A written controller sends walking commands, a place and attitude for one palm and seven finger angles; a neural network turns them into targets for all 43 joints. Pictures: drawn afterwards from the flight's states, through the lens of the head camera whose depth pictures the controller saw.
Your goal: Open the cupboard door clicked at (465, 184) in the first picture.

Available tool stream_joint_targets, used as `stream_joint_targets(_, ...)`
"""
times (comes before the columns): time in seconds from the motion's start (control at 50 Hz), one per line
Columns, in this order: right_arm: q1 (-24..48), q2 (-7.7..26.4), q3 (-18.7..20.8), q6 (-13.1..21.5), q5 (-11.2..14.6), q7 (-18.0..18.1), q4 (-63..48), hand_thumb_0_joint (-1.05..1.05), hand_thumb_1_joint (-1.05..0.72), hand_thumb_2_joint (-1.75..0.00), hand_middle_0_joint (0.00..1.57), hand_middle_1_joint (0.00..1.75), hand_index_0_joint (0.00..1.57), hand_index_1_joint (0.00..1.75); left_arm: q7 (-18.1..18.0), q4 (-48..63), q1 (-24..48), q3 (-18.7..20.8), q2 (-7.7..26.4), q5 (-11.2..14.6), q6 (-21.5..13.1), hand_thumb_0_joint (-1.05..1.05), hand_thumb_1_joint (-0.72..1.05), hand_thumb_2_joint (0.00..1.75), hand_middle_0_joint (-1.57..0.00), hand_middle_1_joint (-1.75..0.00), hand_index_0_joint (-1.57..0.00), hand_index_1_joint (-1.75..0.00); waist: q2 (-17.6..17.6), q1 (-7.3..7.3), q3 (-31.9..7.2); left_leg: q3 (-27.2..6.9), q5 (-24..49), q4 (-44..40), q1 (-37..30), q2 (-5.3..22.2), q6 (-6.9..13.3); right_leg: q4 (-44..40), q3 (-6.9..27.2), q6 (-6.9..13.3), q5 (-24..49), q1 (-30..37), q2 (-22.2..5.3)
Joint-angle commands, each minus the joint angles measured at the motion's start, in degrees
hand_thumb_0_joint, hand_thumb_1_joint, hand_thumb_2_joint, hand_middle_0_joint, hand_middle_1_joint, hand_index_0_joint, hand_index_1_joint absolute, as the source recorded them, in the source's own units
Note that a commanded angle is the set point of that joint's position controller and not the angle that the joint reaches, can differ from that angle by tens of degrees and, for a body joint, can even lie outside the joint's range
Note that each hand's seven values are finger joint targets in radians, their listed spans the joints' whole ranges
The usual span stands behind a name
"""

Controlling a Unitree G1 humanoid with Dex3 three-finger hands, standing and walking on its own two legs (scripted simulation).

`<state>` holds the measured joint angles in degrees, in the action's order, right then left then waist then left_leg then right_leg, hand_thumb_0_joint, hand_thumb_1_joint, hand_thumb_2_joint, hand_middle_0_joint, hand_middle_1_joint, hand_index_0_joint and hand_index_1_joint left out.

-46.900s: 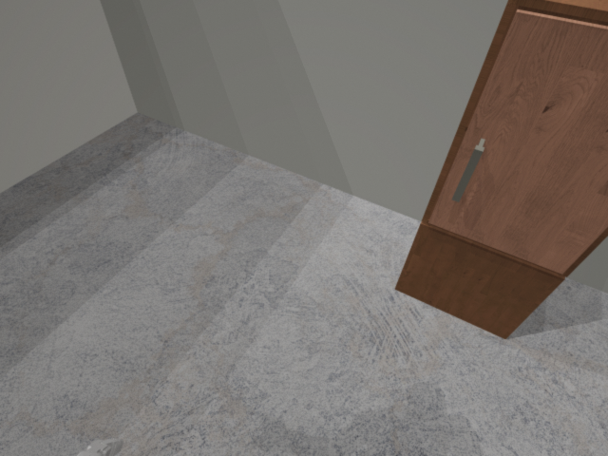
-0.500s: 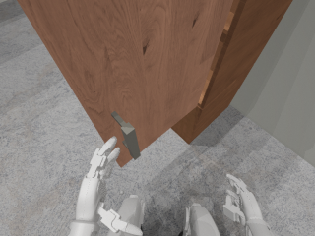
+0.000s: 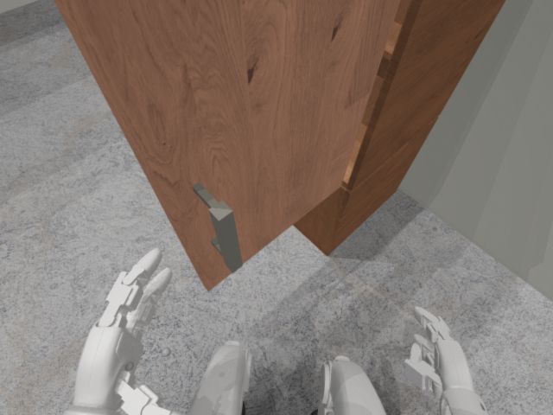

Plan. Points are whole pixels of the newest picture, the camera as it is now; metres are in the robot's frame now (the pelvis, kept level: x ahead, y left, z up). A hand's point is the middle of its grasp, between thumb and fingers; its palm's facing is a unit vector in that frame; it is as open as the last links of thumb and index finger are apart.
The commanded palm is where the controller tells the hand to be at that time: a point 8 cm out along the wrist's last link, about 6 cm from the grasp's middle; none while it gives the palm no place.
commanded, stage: draw the hand back to the body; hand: left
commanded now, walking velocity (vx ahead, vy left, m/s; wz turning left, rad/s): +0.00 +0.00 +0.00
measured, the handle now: (219, 231) +0.35 +0.12 +0.05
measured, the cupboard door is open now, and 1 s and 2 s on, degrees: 88 88 88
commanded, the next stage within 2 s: step back with the hand held close in 1.50 s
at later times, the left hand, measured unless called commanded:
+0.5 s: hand (61, 321) +0.20 +0.20 +0.17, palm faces +0.08 -0.98 -0.20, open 15.9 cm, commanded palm +0.16 +0.26 +0.19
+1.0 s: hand out of the picture +0.23 +0.27 +0.29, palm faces +0.40 -0.81 -0.42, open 10.5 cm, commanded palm +0.19 +0.31 +0.31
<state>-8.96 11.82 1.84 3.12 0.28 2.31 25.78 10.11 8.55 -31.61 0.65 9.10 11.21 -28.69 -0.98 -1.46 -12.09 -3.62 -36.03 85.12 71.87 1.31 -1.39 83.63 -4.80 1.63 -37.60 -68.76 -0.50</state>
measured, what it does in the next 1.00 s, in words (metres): rises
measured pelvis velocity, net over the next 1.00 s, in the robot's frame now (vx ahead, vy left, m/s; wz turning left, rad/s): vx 0.06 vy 0.02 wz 0.00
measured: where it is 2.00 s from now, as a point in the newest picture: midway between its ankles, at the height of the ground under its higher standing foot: outside the picture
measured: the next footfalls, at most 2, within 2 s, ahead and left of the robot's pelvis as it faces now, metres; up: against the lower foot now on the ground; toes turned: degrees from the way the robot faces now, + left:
none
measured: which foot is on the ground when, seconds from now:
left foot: down 0.00-1.00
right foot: down 0.00-1.00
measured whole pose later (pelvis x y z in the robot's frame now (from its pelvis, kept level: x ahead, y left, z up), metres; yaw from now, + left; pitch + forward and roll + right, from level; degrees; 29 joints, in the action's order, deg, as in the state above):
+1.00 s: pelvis +0.06 +0.02 +0.15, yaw +0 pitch +0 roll -1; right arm -14.4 12.5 -3.5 5.5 1.4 6.0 30.5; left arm -8.4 26.8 -32.6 14.8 20.4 3.0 0.2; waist -3.5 -3.4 -4.7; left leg -0.1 -21.5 37.1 16.1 -0.1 0.9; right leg 34.8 -2.0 -1.1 -21.6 -13.6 -1.4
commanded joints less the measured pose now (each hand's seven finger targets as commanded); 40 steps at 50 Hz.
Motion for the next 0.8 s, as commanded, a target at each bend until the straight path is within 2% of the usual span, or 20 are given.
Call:
stream_joint_targets(0.0, 0.8, 5.9, 2.0, 2.3, 0.5, 1.2, -11.5, 0.0, -0.9, -0.9, 0.2, 0.3, 0.2, 0.3, -1.0, 22.0, -3.7, 4.1, 7.8, 1.1, -2.2, 0.0, -0.5, 0.3, -0.15, -0.3, -0.15, -0.3, -3.1, -0.33, -18.3, 1.8, 14.9, -15.1, -17.0, -2.5, 2.9, -17.9, 4.4, 0.2, 14.3, 18.0, 1.7)
stream_joint_targets(0.04, 0.3, 5.9, 1.9, 1.5, 1.1, 1.4, -12.1, 0.0, -0.9, -0.9, 0.2, 0.3, 0.2, 0.3, -1.4, 22.7, -5.1, 4.6, 7.8, 1.2, 0.8, 0.0, -0.5, 0.3, -0.15, -0.3, -0.15, -0.3, -3.0, 0.0, -15.8, 1.5, 13.8, -17.9, -18.9, -2.4, 2.9, -19.9, 3.1, 0.1, 13.0, 18.8, 1.9)
stream_joint_targets(0.06, 0.1, 6.1, 1.6, 1.2, 1.3, 1.5, -12.5, 0.0, -0.9, -0.9, 0.2, 0.3, 0.2, 0.3, -1.6, 22.5, -4.9, 3.8, 7.1, 1.2, 2.5, 0.0, -0.5, 0.3, -0.15, -0.3, -0.15, -0.3, -2.2, 0.74, -13.9, 1.1, 12.4, -19.3, -19.5, -2.4, 3.0, -21.0, 2.3, -0.1, 11.7, 18.5, 2.1)
stream_joint_targets(0.12, -0.1, 6.4, 1.2, 0.5, 1.8, 1.9, -13.0, 0.0, -0.9, -0.9, 0.2, 0.3, 0.2, 0.3, -2.2, 19.2, -6.2, 4.0, 5.9, 1.4, 7.2, 0.0, -0.5, 0.3, -0.15, -0.3, -0.15, -0.3, 1.1, 1.71, -8.9, 0.6, 8.3, -22.4, -19.6, -2.4, 2.9, -24.8, 1.4, -0.6, 7.1, 19.5, 2.3)
stream_joint_targets(0.14, -0.2, 6.6, 1.0, 0.5, 1.9, 2.1, -13.1, 0.0, -0.9, -0.9, 0.2, 0.3, 0.2, 0.3, -2.3, 18.4, -5.6, 3.4, 5.4, 1.3, 8.3, 0.0, -0.5, 0.3, -0.15, -0.3, -0.15, -0.3, 2.0, 2.44, -6.6, 0.4, 7.0, -23.5, -20.0, -2.3, 2.8, -25.7, 0.9, -0.7, 6.2, 19.2, 2.4)
stream_joint_targets(0.18, -0.1, 6.8, 0.5, 0.5, 1.9, 2.5, -13.4, 0.0, -0.9, -0.9, 0.2, 0.3, 0.2, 0.3, -2.6, 17.7, -4.5, 3.8, 5.6, 1.6, 9.6, 0.0, -0.5, 0.3, -0.15, -0.3, -0.15, -0.3, 2.0, 2.51, -4.2, 0.0, 5.3, -25.6, -20.7, -2.5, 2.8, -27.6, 0.7, -0.6, 4.4, 20.3, 2.3)
stream_joint_targets(0.2, -0.7, 6.9, 0.5, 0.8, 1.9, 2.6, -13.6, 0.0, -0.9, -0.9, 0.2, 0.3, 0.2, 0.3, -2.9, 19.6, -4.1, 5.0, 7.2, 1.6, 9.3, 0.0, -0.5, 0.3, -0.15, -0.3, -0.15, -0.3, 1.4, 2.15, -5.3, 0.0, 6.0, -26.1, -22.1, -2.4, 2.8, -27.7, 0.6, -0.6, 5.1, 21.0, 2.3)
stream_joint_targets(0.28, -1.9, 6.7, 0.0, 1.7, 1.7, 2.9, -13.6, 0.0, -0.9, -0.9, 0.2, 0.3, 0.2, 0.3, -3.2, 23.3, -4.0, 7.2, 10.0, 2.0, 7.5, 0.0, -0.5, 0.3, -0.15, -0.3, -0.15, -0.3, -2.1, 1.35, -5.2, 0.0, 9.4, -29.5, -27.0, -2.3, 2.6, -29.0, -0.1, -0.2, 9.1, 24.8, 2.6)
stream_joint_targets(0.34, -2.6, 6.4, -0.3, 2.6, 2.0, 2.7, -13.3, 0.0, -0.9, -0.9, 0.2, 0.3, 0.2, 0.3, -3.0, 25.7, -4.4, 7.1, 9.9, 2.6, 6.2, 0.0, -0.43, 0.33, -0.15, -0.3, -0.15, -0.3, -5.0, 1.42, -4.0, 0.1, 11.5, -31.7, -31.0, -2.1, 2.4, -30.6, -0.4, -0.1, 11.6, 26.3, 2.7)
stream_joint_targets(0.4, -2.5, 6.3, -0.3, 3.3, 2.4, 2.4, -12.8, 0.0, -0.9, -0.9, 0.2, 0.3, 0.2, 0.3, -2.5, 25.5, -6.9, 8.3, 10.3, 3.1, 6.7, 0.0, -0.32, 0.37, -0.16, -0.3, -0.16, -0.3, -6.1, 1.03, -3.4, 0.0, 13.9, -33.7, -33.7, -1.8, 2.2, -31.8, -0.9, -0.1, 13.9, 28.6, 2.8)
stream_joint_targets(0.42, -2.7, 6.3, -0.2, 1.2, 2.1, 4.2, -13.7, 0.0, -0.9, -0.9, 0.2, 0.3, 0.2, 0.3, -9.6, 25.5, -12.0, 10.6, 19.3, -5.4, 14.2, 0.0, -0.29, 0.39, -0.16, -0.3, -0.16, -0.3, -6.9, -2.65, -6.8, 0.7, 14.1, -38.7, -36.6, -0.6, 2.1, -35.2, 2.7, 0.6, 14.5, 32.8, 0.6)
stream_joint_targets(0.44, -2.6, 5.1, -0.9, 0.6, 2.0, 4.8, -15.0, 0.0, -0.9, -0.9, 0.2, 0.3, 0.2, 0.3, -12.6, 29.1, -12.5, 8.3, 14.7, -6.2, 17.9, 0.0, -0.26, 0.4, -0.16, -0.3, -0.16, -0.3, -7.2, -0.9, -3.5, 1.3, 15.8, -39.2, -37.2, -1.0, 2.2, -36.3, 1.9, 0.3, 15.8, 33.5, 0.5)
stream_joint_targets(0.46, -2.8, 5.1, -0.9, 0.2, 2.1, 5.0, -14.3, 0.0, -0.9, -0.9, 0.2, 0.3, 0.2, 0.3, -13.9, 28.5, -12.8, 7.4, 13.1, -6.7, 19.9, 0.0, -0.22, 0.42, -0.16, -0.3, -0.16, -0.3, -4.6, -0.2, -1.4, 0.9, 16.8, -39.5, -37.4, -0.7, 2.1, -37.0, 1.3, 0.1, 16.4, 33.4, 0.5)
stream_joint_targets(0.48, -2.4, 5.1, -1.1, -0.1, 1.8, 5.2, -13.9, 0.0, -0.9, -0.9, 0.2, 0.3, 0.2, 0.3, -14.9, 27.8, -12.1, 6.7, 12.1, -7.3, 21.8, 0.0, -0.18, 0.43, -0.16, -0.3, -0.16, -0.3, -5.9, -0.14, 0.2, 1.2, 18.1, -39.9, -37.9, -0.9, 2.4, -38.3, 1.5, 0.1, 17.4, 34.7, 0.5)
stream_joint_targets(0.5, -3.0, 5.1, -1.1, -0.5, 1.9, 5.3, -13.3, 0.0, -0.9, -0.9, 0.2, 0.3, 0.2, 0.3, -16.0, 27.6, -12.2, 7.7, 13.2, -7.9, 23.3, 0.0, -0.15, 0.45, -0.16, -0.3, -0.16, -0.3, -5.2, 0.25, 0.9, 1.2, 19.5, -40.4, -39.0, -0.5, 2.3, -38.7, 1.0, -0.2, 18.2, 35.6, 0.4)
stream_joint_targets(0.58, -2.3, 5.8, -2.0, -0.1, 1.4, 5.8, -12.4, 0.0, -0.9, -0.9, 0.2, 0.3, 0.2, 0.3, -18.7, 29.2, -8.3, 10.4, 16.4, -8.7, 25.6, 0.0, -0.01, 0.51, -0.17, -0.3, -0.17, -0.3, -0.5, 0.24, 1.7, 1.5, 23.3, -42.9, -43.2, -0.4, 2.9, -42.6, 0.8, -0.4, 22.2, 40.7, 0.5)
stream_joint_targets(0.62, -2.5, 6.0, -2.3, 0.7, 1.4, 6.1, -11.9, 0.0, -0.9, -0.9, 0.2, 0.3, 0.2, 0.3, -19.5, 29.9, -6.9, 11.1, 16.8, -9.0, 26.2, 0.0, 0.06, 0.54, -0.17, -0.3, -0.17, -0.3, -0.5, 0.15, 1.4, 1.7, 24.1, -44.4, -45.9, -0.3, 2.9, -43.9, 0.8, -0.6, 23.0, 42.4, 0.2)
stream_joint_targets(0.64, -2.3, 6.1, -2.6, 1.2, 1.4, 6.1, -11.3, 0.0, -0.9, -0.9, 0.2, 0.3, 0.2, 0.3, -19.8, 29.4, -5.7, 11.0, 16.5, -9.1, 26.5, 0.0, 0.09, 0.55, -0.17, -0.3, -0.17, -0.3, -1.0, 0.2, 2.7, 1.5, 24.0, -45.5, -46.7, -0.3, 2.9, -44.6, 0.7, -0.6, 22.8, 43.1, 0.1)
stream_joint_targets(0.72, -1.8, 6.4, -3.0, 3.2, 1.3, 6.0, -9.4, 0.0, -0.9, -0.9, 0.2, 0.3, 0.2, 0.3, -20.6, 30.1, -1.9, 12.8, 17.5, -9.3, 26.6, 0.0, 0.23, 0.62, -0.18, -0.3, -0.18, -0.3, -1.9, -0.12, 3.7, 1.5, 24.6, -48.5, -50.7, -0.4, 2.9, -47.5, 1.0, -0.7, 23.7, 46.0, -0.1)
stream_joint_targets(0.78, -0.8, 6.6, -3.1, 4.4, 1.1, 5.7, -7.7, 0.0, -0.9, -0.9, 0.2, 0.3, 0.2, 0.3, -20.7, 30.0, -1.3, 16.0, 19.4, -9.2, 26.4, 0.0, 0.34, 0.66, -0.18, -0.3, -0.18, -0.3, -2.1, -1.15, 4.0, 1.7, 28.8, -50.3, -53.0, -0.5, 2.7, -49.3, 0.9, -0.5, 27.4, 50.0, -0.3)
